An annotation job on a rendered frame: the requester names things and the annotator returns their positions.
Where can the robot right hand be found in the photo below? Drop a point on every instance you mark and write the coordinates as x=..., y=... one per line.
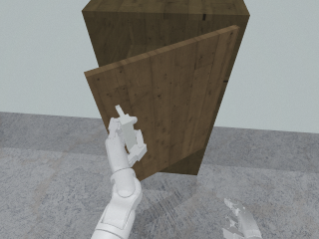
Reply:
x=241, y=228

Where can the cupboard door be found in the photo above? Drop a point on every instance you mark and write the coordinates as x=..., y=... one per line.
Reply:
x=172, y=91

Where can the handle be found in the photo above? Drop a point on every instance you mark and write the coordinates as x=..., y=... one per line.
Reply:
x=127, y=127

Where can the robot left forearm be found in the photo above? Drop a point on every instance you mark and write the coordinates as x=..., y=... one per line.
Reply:
x=119, y=215

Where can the robot left hand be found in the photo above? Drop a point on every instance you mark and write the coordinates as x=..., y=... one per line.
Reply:
x=115, y=146

